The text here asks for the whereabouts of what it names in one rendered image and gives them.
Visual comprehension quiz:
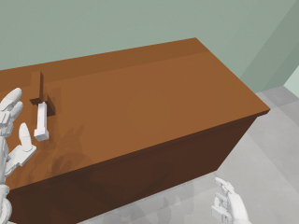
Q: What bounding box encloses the tap lever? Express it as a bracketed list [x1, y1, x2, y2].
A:
[34, 102, 50, 142]

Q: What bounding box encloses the robot left forearm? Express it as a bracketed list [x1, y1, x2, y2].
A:
[0, 184, 12, 224]

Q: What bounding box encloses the left robot hand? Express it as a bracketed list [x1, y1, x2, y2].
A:
[0, 88, 36, 185]

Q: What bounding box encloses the counter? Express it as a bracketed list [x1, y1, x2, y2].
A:
[0, 37, 271, 224]

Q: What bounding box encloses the right robot hand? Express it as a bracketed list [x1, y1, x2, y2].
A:
[211, 177, 249, 224]

